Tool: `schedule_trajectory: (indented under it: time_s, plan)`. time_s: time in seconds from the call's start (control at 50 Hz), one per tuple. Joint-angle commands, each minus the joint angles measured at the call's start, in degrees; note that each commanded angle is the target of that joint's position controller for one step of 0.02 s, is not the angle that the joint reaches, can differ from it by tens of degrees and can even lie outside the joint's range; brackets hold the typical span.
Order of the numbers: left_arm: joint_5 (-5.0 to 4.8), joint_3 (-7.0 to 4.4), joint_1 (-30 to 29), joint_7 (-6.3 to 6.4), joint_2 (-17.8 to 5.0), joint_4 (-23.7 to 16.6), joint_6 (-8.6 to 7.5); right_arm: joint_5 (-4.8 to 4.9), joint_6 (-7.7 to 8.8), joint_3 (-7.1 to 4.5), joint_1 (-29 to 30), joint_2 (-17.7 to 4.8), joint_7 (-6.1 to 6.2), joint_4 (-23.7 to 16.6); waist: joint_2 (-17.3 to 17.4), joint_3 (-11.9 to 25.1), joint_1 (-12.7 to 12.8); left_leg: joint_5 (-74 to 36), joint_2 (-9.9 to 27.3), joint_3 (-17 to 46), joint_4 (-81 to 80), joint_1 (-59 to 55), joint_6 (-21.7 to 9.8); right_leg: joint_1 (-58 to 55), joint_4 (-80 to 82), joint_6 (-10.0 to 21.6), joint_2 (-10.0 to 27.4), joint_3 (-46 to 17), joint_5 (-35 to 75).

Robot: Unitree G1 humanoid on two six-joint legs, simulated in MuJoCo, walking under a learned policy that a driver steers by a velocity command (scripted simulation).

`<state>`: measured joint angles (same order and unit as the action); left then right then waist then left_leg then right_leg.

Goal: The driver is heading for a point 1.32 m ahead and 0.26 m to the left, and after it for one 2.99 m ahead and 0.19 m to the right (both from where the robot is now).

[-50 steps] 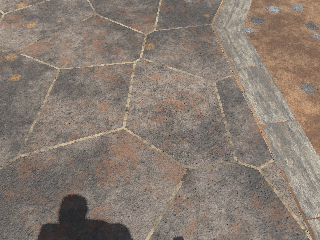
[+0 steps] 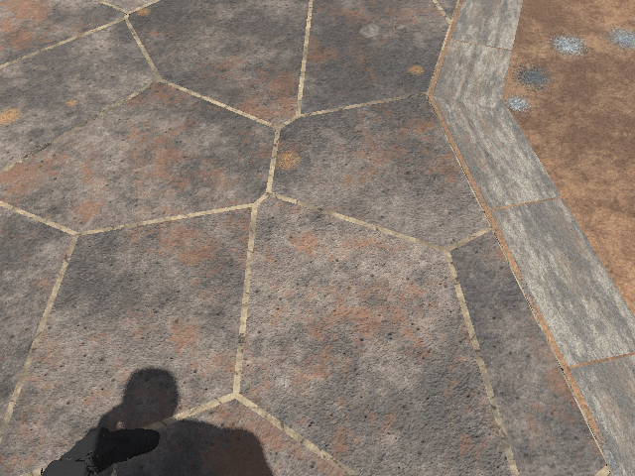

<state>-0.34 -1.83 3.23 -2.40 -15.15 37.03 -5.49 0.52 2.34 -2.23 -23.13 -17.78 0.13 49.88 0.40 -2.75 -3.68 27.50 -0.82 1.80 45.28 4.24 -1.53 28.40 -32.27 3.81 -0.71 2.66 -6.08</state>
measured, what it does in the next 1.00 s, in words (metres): walks ahead: left foot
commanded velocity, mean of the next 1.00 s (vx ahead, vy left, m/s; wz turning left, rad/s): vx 0.50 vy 0.00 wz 0.02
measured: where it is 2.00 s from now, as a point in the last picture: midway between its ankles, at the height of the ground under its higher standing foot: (244, 218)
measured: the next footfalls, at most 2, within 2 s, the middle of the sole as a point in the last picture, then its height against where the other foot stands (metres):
left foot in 0.48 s outside the picture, level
right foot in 1.02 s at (353, 339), level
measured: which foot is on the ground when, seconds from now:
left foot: up 0.00-0.46, down 0.48-1.00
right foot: down 0.00-0.48, up 0.50-1.00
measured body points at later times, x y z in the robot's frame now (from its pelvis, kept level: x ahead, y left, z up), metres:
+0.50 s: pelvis +0.28 +0.04 +0.00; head +0.32 +0.06 +0.45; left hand +0.29 +0.34 -0.13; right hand +0.50 -0.20 -0.07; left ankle +0.40 +0.14 -0.72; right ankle +0.12 -0.10 -0.70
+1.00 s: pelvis +0.55 +0.03 +0.01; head +0.58 +0.03 +0.46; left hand +0.79 +0.26 -0.07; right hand +0.53 -0.26 -0.12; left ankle +0.40 +0.15 -0.72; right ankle +0.70 -0.09 -0.72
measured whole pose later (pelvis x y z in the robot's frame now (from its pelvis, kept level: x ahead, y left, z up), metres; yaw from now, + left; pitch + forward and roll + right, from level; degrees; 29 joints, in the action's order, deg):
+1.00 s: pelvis +0.55 +0.03 +0.01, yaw +1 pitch +2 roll +2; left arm -0.6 -1.3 0.8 -2.5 -14.6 40.8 -5.3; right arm 1.1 2.7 -2.9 -23.3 -16.8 0.1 51.9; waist -1.6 -1.4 -5.4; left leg 21.8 -1.9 -0.5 16.2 -3.8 -0.9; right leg 28.5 -27.0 2.0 2.1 -0.3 -1.3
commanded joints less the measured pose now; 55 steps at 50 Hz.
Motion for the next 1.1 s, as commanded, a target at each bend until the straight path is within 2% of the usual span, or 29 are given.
schedule_trajectory:
  time_s: [0.02,0.04,0.06,0.08,0.14,0.2,0.28,0.38,0.42,0.44,0.46,0.48,0.5,0.52,0.54,0.56,0.58,0.6,0.66,0.7,0.8,0.92,0.96,1.0,1.02,1.04,1.06,1.08,1.1]
  plan:
    - [-0.1,-3.4,19.05,1.02,-9.82,1.64,0.29,2.09,3.4,-1.19,2.74,-8.38,-0.77,-6.97,-9.04,15.87,10.3,1.12,1.55,5.65,31.48,38.71,-0.89,-46.23,14.32,12.75,21.03,-35.94,-11.02]
    - [0.06,-3.06,15.44,1.14,-8.97,1.36,0.38,1.93,3.83,-0.9,6.3,-7.79,-0.68,-7.99,-3.95,10.68,8.59,-3.87,4.49,3.76,28.66,37.66,-0.98,-37.85,15.48,11.35,18.73,-29.09,-5.27]
    - [0.38,-2.7,12.71,0.95,-7.77,1.36,0.34,0.88,3.79,-1.04,8.09,-7.13,-0.64,-8.26,-1.76,6.4,6.78,-6.95,6.22,2.9,24.74,36.11,-0.47,-30.58,17.29,10.74,16.46,-24.28,0.66]
    - [0.96,-2.34,11.25,0.9,-6.69,1.24,0.03,0.51,3.27,-1.24,6.87,-6.7,-0.69,-7.94,-3.1,5.59,4.7,-9.24,7.78,3.29,22.65,32.53,-0.11,-26.05,19.05,10.36,14.92,-21.18,3.88]
    - [0.16,-2.62,10.3,0.7,-7.32,2.52,-1.0,0.16,1.49,-0.6,4.65,-3.67,-0.54,-7.09,-3.87,3.83,2.23,-11.08,8.84,2.25,17.64,29.2,1.81,-19.26,23.48,11.5,13.69,-15.73,7.78]
    - [0.18,-3.1,11.51,1.3,-9.05,4.2,-1.04,-0.45,1.21,-0.19,10.7,-2.86,-0.37,-9.04,-3.25,0.83,3.34,-19.47,9.37,1.54,7.92,32.29,3.38,-17.89,25.81,11.15,12.35,-11.09,8.61]
    - [-0.32,-3.34,14.54,1.87,-10.58,6.07,-0.33,-0.14,2.2,0.36,19.11,-1.66,-1.2,-10.79,-3.02,-0.6,6.6,-32.1,6.89,-0.83,-7.4,29.01,3.18,-18.63,25.92,8.46,10.12,-6.19,7.01]
    - [-1.04,-3.83,18.2,2.23,-11.91,9.09,1.1,0.38,2.81,-0.17,24.56,-3.31,-2.5,-13.18,-3.69,-1.39,7.52,-29.22,5.58,0.11,-14.65,30.14,0.59,-27.98,21.84,6.97,14.69,-7.91,7.09]
    - [-1.05,-4.07,17.76,2.54,-12.44,9.66,1.81,0.28,2.97,-0.64,22.63,-4.38,-2.78,-12.9,-4.47,-0.11,5.85,-24.76,4.61,-0.69,-15.93,27.02,-0.93,-30.95,18.39,5.83,15.66,-8.27,12.4]
    - [-1.0,-4.09,16.66,2.67,-12.71,9.63,2.18,0.17,3.03,-1.26,18.8,-5.39,-2.69,-11.93,-4.75,2.13,3.35,-23.64,3.05,-2.33,-17.23,21.28,-2.04,-31.11,13.59,4.84,14.58,-7.13,20.27]
    - [-0.66,-3.59,16.57,2.79,-11.49,9.61,2.52,0.04,2.97,-2.61,10.84,-7.68,-2.25,-9.46,-3.73,7.3,-0.37,-23.8,1.55,-3.81,-17.67,10.07,-3.62,-28.8,3.73,3.32,11.59,-4.85,26.06]
    - [0.61,-2.22,17.44,3.01,-8.55,8.31,2.54,-0.35,2.73,-3.9,0.98,-11.7,-1.66,-7.58,1.82,15.89,-3.81,-25.97,9.92,5.2,-15.52,-6.28,-6.83,-19.06,-13.13,1.1,8.2,-2.11,14.54]
    - [0.34,-0.26,24.78,2.5,-1.73,7.12,1.36,-0.71,2.35,-4.91,-1.74,-16.67,-1.75,-6.57,17.69,22.12,0.12,-12.94,22.17,33.05,-22.04,-24.83,-16.4,4.52,-33.17,-3.0,-2.71,-1.93,-20.76]
    - [-0.75,-1.25,21.99,2.19,-7.16,8.11,0.21,0.2,2.39,-3.45,-1.87,-10.71,-1.93,-6.95,12.86,22.05,-2.44,-3.43,22.28,40.11,-27.85,-24.8,-16.28,11.54,-40.33,-2.72,-1.09,-9.85,-27.67]
    - [-2.2,-2.23,16.7,1.87,-10.45,6.57,-0.47,0.07,2.56,-2.66,1.97,-8.44,-1.81,-7.47,9.23,13.7,-2.16,-4.0,20.75,32.06,-28.71,-18.49,-13.79,15.51,-41.51,-1.8,1.83,-9.3,-23.26]
    - [-1.94,-2.06,13.32,2.11,-10.01,5.74,-0.73,-0.26,2.6,-2.34,5.56,-7.41,-1.73,-8.05,4.77,9.44,-0.77,-9.45,18.61,25.66,-29.38,-11.38,-12.47,14.44,-39.32,-1.62,4.75,-7.54,-18.03]
    - [-0.89,-2.21,11.48,2.31,-9.55,5.41,-0.66,-0.64,2.69,-1.96,8.19,-5.94,-1.83,-8.25,3.09,5.98,0.58,-15.93,16.67,21.07,-30.75,-5.02,-12.02,12.78,-35.82,-1.91,6.47,-6.98,-14.5]
    - [-0.5,-2.37,12.37,2.29,-8.98,5.62,-0.2,-1.24,2.93,-1.54,9.6,-4.74,-1.85,-8.45,4.16,5.43,2.42,-20.5,15.22,17.93,-32.18,-1.03,-11.6,9.25,-33.74,-2.08,7.92,-7.47,-11.86]
    - [-0.18,-1.88,13.76,2.42,-6.25,6.18,1.39,-0.66,3.78,-1.82,9.52,-5.28,-1.85,-7.39,3.98,4.43,4.17,-27.0,14.04,12.28,-35.98,3.76,-12.8,6.32,-29.16,-3.55,8.6,-6.6,-8.99]
    - [0.22,-1.68,10.14,2.63,-5.71,4.91,1.81,-0.54,3.88,-2.2,8.44,-6.51,-1.4,-6.33,2.79,2.42,3.67,-29.28,13.79,9.63,-37.75,4.0,-13.1,9.23,-23.72,-4.71,8.91,-6.34,-4.31]
    - [0.01,-0.98,1.09,1.8,-3.89,2.81,0.95,-0.02,3.1,-2.35,4.96,-7.69,-0.48,-4.06,2.61,0.08,0.59,-29.36,10.83,2.93,-38.85,2.69,-10.25,7.84,-6.38,-5.02,7.0,-4.2,10.44]
    - [-0.54,-0.95,-7.66,0.06,-4.5,-0.68,-0.1,0.65,1.32,-2.67,-0.75,-8.44,-0.05,-0.42,2.66,-2.17,-1.43,-31.98,14.75,5.0,-34.38,-6.35,-9.65,8.69,2.75,-3.09,4.77,-4.14,7.43]
    - [-0.43,-1.47,-5.54,-0.22,-5.92,-0.38,-0.54,0.8,0.74,-3.06,-0.17,-9.26,0.33,-0.19,3.72,-0.91,0.6,-36.53,15.57,6.66,-30.99,-8.3,-8.77,4.69,4.72,-1.98,3.66,-4.08,3.54]
    - [-0.18,-3.31,5.57,0.35,-9.27,2.81,-0.88,0.69,0.35,-2.97,2.04,-9.33,0.49,-0.68,3.73,5.97,6.88,-48.57,12.11,4.73,-19.09,-5.17,-6.69,-12.73,7.26,0.34,1.34,-1.79,3.59]
    - [0.61,-4.52,15.63,1.01,-12.55,4.92,-0.82,-0.16,0.53,-1.87,2.63,-6.61,0.48,-2.0,1.48,14.42,11.07,-40.6,8.92,2.86,-5.2,4.5,-4.7,-30.28,3.62,3.34,7.59,-7.29,5.23]
    - [1.28,-5.99,21.31,1.47,-18.03,6.03,-0.17,-0.21,1.57,0.11,-4.17,0.14,0.2,-3.39,-12.02,23.57,9.47,-13.36,-0.31,-1.45,16.75,27.79,-0.14,-53.2,5.53,11.37,22.77,-30.82,-2.76]
    - [0.8,-4.68,21.76,1.45,-13.01,5.97,0.14,0.88,2.45,-0.52,-3.37,-2.94,0.03,-2.47,-13.54,25.76,10.73,6.1,-0.85,5.63,25.27,34.63,0.03,-52.43,12.66,12.85,25.29,-42.16,-10.64]
    - [0.41,-3.62,17.71,1.63,-9.82,5.78,0.17,2.35,2.68,-2.03,1.34,-7.57,-0.05,-3.7,-9.67,15.61,10.36,2.66,2.37,6.21,28.26,38.79,-0.4,-44.59,14.52,9.9,23.28,-33.74,-13.81]
    - [0.29,-3.09,13.79,1.72,-8.06,5.52,0.14,2.3,2.57,-2.15,4.32,-7.42,0.13,-4.43,-7.34,10.18,8.72,-2.33,5.12,4.53,26.92,38.22,-0.44,-36.72,16.32,8.16,21.09,-26.56,-12.06]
